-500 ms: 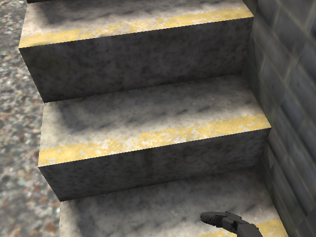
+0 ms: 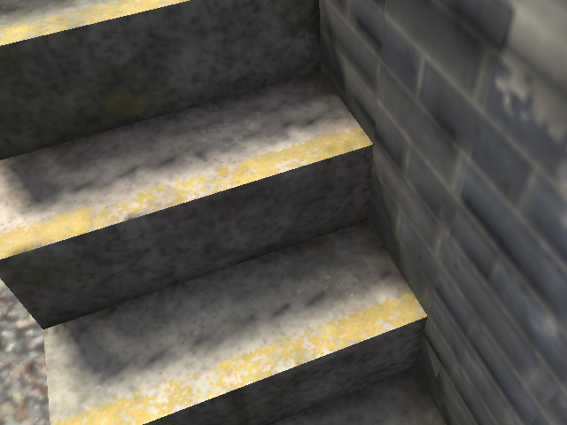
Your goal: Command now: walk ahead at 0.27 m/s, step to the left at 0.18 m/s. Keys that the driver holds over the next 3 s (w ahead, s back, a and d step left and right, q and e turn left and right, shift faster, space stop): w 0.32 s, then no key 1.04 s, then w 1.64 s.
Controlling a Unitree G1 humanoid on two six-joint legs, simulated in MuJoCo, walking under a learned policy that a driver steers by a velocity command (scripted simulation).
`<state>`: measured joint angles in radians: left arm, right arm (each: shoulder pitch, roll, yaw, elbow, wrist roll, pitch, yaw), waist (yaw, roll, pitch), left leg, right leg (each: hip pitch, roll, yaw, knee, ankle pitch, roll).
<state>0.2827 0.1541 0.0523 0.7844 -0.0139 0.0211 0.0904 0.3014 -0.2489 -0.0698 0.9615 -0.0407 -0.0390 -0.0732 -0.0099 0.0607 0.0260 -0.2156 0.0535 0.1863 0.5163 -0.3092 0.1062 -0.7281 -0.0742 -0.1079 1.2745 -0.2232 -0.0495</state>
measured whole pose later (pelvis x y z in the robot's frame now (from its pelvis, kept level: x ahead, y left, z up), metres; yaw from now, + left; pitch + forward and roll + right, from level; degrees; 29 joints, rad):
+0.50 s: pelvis +0.12 +0.04 +0.02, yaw +3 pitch +2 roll +3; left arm 0.33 0.22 0.04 0.80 0.00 -0.06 0.13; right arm -0.03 -0.08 0.05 0.51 0.01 0.07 0.03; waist 0.02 -0.01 0.06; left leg -1.14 0.14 0.11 1.70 -0.46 0.16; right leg -0.01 -0.16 -0.22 0.14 -0.13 0.03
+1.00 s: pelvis +0.14 +0.07 +0.12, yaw +2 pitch -1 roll -3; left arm 0.31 0.20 0.03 0.74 0.00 0.08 0.04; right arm 0.00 -0.10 0.04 0.65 -0.01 -0.03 -0.02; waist -0.02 0.03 -0.05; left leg -0.73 0.11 0.00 1.16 -0.45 0.09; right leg -0.62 0.10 0.02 1.58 -0.07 0.08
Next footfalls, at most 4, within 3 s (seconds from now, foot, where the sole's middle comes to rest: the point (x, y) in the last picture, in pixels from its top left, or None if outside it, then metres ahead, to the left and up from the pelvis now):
0.06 right None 0.11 -0.11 -0.77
0.54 left None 0.28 0.21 -0.56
1.16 right None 0.13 -0.10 -0.77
1.40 left None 0.10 0.18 -0.54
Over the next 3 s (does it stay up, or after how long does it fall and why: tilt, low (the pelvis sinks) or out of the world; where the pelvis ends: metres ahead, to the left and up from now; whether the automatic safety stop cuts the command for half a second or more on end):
stays up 0.11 -0.03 0.13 its command is cut before an obstacle after 1.4 s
